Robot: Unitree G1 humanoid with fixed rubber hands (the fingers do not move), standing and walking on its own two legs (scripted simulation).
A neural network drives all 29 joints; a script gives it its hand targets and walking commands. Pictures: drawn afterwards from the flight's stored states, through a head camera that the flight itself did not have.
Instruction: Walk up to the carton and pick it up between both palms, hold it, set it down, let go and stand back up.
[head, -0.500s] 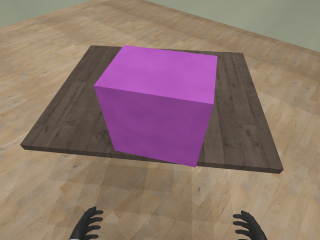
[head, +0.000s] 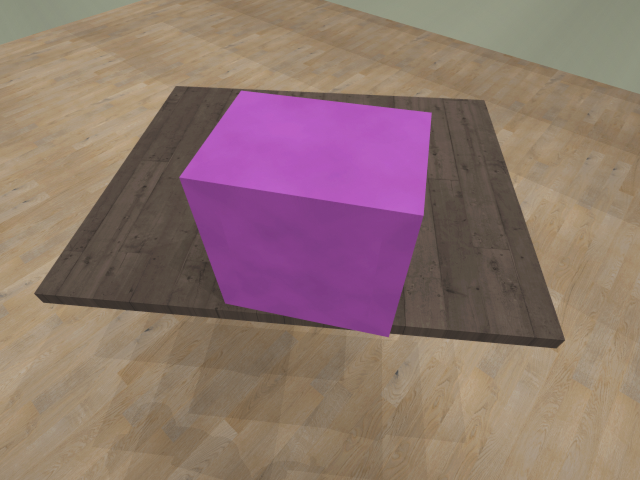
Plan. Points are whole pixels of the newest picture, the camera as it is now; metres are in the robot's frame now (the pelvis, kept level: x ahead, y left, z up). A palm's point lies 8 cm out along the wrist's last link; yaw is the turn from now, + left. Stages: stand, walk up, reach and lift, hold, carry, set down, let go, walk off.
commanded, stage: stand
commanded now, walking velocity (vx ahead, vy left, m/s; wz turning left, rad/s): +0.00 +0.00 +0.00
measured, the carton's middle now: (317, 218) +0.44 +0.03 +0.07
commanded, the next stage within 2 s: walk up in 0.48 s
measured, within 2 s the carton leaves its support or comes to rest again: neither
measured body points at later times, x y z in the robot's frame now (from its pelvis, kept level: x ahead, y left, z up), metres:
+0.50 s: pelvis +0.01 +0.00 +0.01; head +0.02 +0.00 +0.46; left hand +0.01 +0.21 -0.15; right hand +0.01 -0.21 -0.15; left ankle -0.01 +0.12 -0.73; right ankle -0.01 -0.12 -0.73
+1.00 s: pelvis +0.02 +0.08 +0.00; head +0.06 +0.09 +0.44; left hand -0.05 +0.32 -0.15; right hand +0.11 -0.19 -0.14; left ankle +0.05 +0.21 -0.73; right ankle -0.01 -0.11 -0.72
